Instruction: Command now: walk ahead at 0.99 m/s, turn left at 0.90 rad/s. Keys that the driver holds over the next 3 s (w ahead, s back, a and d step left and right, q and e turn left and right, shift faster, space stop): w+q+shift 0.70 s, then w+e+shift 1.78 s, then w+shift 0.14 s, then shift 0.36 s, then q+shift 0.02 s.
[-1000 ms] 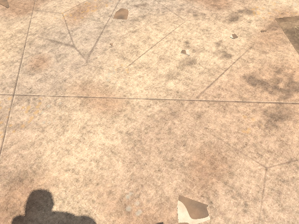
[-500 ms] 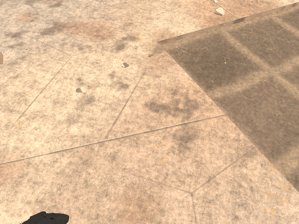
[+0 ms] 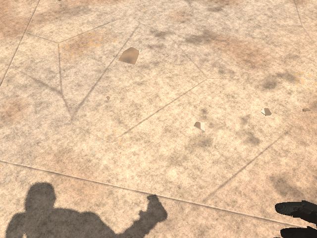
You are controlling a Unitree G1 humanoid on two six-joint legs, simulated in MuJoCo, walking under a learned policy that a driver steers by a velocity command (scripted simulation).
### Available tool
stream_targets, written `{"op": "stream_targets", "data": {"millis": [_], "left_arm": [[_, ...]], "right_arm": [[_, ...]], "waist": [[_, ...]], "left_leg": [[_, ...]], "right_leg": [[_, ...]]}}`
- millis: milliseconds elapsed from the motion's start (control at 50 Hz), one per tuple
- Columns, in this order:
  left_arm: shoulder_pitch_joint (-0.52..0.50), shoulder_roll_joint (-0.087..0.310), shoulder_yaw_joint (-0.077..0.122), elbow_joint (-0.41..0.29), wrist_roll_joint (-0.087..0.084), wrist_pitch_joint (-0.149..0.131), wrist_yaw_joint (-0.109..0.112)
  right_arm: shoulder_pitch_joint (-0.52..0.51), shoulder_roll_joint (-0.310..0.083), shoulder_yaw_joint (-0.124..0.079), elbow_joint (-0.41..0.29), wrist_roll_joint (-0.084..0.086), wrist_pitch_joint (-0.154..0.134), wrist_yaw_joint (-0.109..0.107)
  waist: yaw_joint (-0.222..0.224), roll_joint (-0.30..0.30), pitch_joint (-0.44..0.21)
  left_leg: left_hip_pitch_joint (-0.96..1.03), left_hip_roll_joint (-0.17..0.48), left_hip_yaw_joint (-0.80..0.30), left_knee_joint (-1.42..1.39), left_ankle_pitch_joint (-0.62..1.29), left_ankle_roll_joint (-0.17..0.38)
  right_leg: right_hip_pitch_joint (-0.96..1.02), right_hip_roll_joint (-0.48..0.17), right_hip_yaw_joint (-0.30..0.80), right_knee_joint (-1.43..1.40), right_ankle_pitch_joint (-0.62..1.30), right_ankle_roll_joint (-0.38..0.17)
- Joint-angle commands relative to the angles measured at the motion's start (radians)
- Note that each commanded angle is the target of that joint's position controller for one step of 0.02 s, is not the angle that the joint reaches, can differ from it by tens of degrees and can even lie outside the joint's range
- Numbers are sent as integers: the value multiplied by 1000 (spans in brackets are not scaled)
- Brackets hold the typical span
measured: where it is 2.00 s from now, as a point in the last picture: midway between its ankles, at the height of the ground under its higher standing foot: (71, 42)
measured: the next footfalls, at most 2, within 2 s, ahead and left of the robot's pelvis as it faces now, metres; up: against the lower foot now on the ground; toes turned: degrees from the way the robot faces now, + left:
left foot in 0.08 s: +0.26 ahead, +0.04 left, +0.00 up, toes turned +9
right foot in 0.50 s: +0.70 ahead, -0.02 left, +0.00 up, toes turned +32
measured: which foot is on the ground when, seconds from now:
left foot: up 0.00-0.06, down 0.08-0.50, up 0.52-0.92, down 0.94-1.00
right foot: down 0.00-0.06, up 0.08-0.48, down 0.50-0.94, up 0.96-1.00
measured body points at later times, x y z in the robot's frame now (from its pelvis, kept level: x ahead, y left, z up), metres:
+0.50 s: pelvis +0.47 +0.03 +0.00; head +0.50 +0.05 +0.45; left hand +0.61 +0.35 -0.04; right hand +0.59 -0.26 -0.11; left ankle +0.23 +0.03 -0.69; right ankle +0.67 -0.03 -0.72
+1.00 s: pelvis +0.82 +0.28 +0.01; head +0.85 +0.31 +0.45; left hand +0.59 +0.40 -0.13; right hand +1.14 +0.28 -0.07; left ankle +0.83 +0.38 -0.71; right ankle +0.74 +0.01 -0.61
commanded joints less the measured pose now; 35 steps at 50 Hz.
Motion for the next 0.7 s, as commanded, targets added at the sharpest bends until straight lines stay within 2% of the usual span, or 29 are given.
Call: {"op": "stream_targets", "data": {"millis": [20,40,60,80,100,120,140,160,200,220,240,280,320,340,380,420,440,460,480,500,520,540,560,580,600,620,640,660,700], "left_arm": [[-116,214,41,-93,10,8,22],[-163,241,51,-112,17,27,26],[-193,237,51,-127,22,38,18],[-217,139,33,-130,25,32,-4],[-111,75,4,-257,2,8,-12],[-224,133,0,-281,9,-20,-9],[-258,137,-5,-283,6,-34,-9],[-277,127,-10,-282,15,-30,-7],[-241,110,-20,-263,51,16,-7],[-241,101,-23,-264,55,38,-9],[-268,88,-27,-278,55,51,-12],[-407,62,-41,-340,42,53,-24],[-502,37,-54,-370,20,49,-34],[-521,40,-54,-373,10,47,-35],[-549,62,-49,-384,-1,42,-34],[-527,91,-39,-381,-1,36,-27],[-458,124,-25,-359,-1,33,-19],[-322,172,-2,-324,-5,29,-7],[-108,211,20,-276,-4,25,10],[108,278,47,-242,25,19,34],[-3,346,57,-261,52,22,27],[-145,255,58,-285,39,32,19],[-201,167,37,-289,29,37,16],[-202,122,26,-263,29,39,10],[-176,113,21,-227,26,34,11],[-154,99,17,-195,21,25,9],[-130,73,12,-164,9,15,0],[-124,74,12,-150,0,3,-9],[-135,72,12,-134,-5,-13,-20]], "right_arm": [[196,-58,-6,5,8,-5,-11],[392,-103,-29,60,8,-6,-24],[590,-155,-60,129,5,-9,-47],[531,-213,-95,133,33,8,-74],[426,-343,-109,73,-15,20,-72],[462,-305,-114,46,-4,25,-84],[439,-248,-103,74,2,17,-95],[408,-201,-90,91,5,1,-98],[345,-159,-68,84,8,-32,-107],[342,-141,-60,84,13,-45,-103],[345,-141,-59,84,16,-57,-99],[351,-148,-62,83,17,-68,-95],[370,-154,-70,85,20,-71,-89],[387,-160,-75,90,23,-71,-85],[418,-173,-82,100,29,-72,-83],[415,-185,-87,100,26,-67,-92],[403,-205,-92,98,22,-66,-95],[383,-237,-97,97,14,-66,-93],[326,-239,-95,88,9,-73,-86],[310,-102,-59,61,7,-88,-89],[434,14,-20,-6,59,-86,-86],[380,-72,-18,27,27,-64,-98],[302,-116,-29,29,3,-51,-88],[263,-116,-32,28,-5,-40,-74],[220,-94,-28,7,-15,-30,-57],[219,-65,-20,-5,-17,-15,-41],[191,-38,-11,-20,-17,-2,-33],[178,-23,-4,-43,-14,7,-27],[113,-23,4,-82,-14,13,-20]], "waist": [[-202,-130,-47],[-298,-146,-145],[-368,-101,-229],[-299,125,-160],[-134,273,-296],[-218,49,-356],[-168,-43,-171],[-107,-113,-72],[-26,-133,4],[-10,-125,18],[-9,-114,33],[-40,-81,81],[-84,-41,80],[-105,-20,62],[-134,9,27],[-121,19,1],[-88,20,-47],[-13,7,-137],[115,-6,-229],[176,-146,-355],[17,-491,-462],[11,-307,-314],[14,-163,-194],[5,-66,-112],[-4,-72,-65],[-22,-103,-30],[-29,-103,-4],[-45,-118,2],[-61,-101,27]], "left_leg": [[427,-129,74,-50,-75,58],[635,-149,35,-58,-137,86],[906,-158,-38,-144,-179,112],[1045,-72,-208,-190,-253,132],[1298,190,-801,-327,-225,348],[1282,224,-955,-506,-419,360],[1086,212,-912,-586,-452,304],[903,170,-820,-594,-378,259],[640,76,-660,-597,-239,227],[551,41,-615,-608,-216,225],[483,15,-576,-624,-196,223],[381,-34,-530,-663,-154,201],[380,-72,-502,-655,-73,155],[416,-71,-504,-642,2,135],[515,-42,-531,-603,138,109],[605,-26,-558,-526,238,73],[647,-27,-565,-434,375,50],[662,-40,-551,-261,477,27],[561,-77,-516,-11,447,4],[391,-138,-436,345,15,2],[114,-223,-322,583,-506,-32],[-4,-116,-282,641,-384,-21],[-2,-63,-254,596,-307,-26],[25,-26,-240,548,-274,-33],[39,5,-243,514,-270,-38],[43,25,-239,502,-267,-47],[25,42,-233,503,-255,-47],[1,51,-227,498,-231,-49],[-16,57,-206,459,-143,-56]], "right_leg": [[-188,-251,12,294,1559,-59],[-237,-271,35,538,1590,-75],[-385,-246,50,864,1362,-85],[-694,-41,71,1269,275,-57],[-1097,44,226,1587,-71,-7],[-1168,4,379,1552,31,-23],[-1163,-52,389,1417,82,-32],[-1089,-98,384,1289,98,-29],[-943,-135,381,1172,67,-3],[-903,-149,372,1106,43,14],[-878,-156,351,1023,51,26],[-840,-153,310,829,206,41],[-772,-121,296,632,412,34],[-740,-99,291,561,487,26],[-695,-68,297,471,541,8],[-619,-40,316,376,494,-7],[-531,-10,318,362,419,-16],[-383,12,313,373,309,-28],[-147,-24,317,384,242,-42],[85,-249,547,361,-130,-67],[202,-515,1170,91,-392,-160],[52,-473,1198,46,-559,-188],[-75,-419,987,76,-434,-175],[-190,-374,816,81,-221,-160],[-258,-333,684,71,-85,-141],[-308,-316,597,54,-12,-128],[-323,-295,521,34,66,-110],[-330,-308,471,23,144,-111],[-365,-292,336,-13,298,-105]]}}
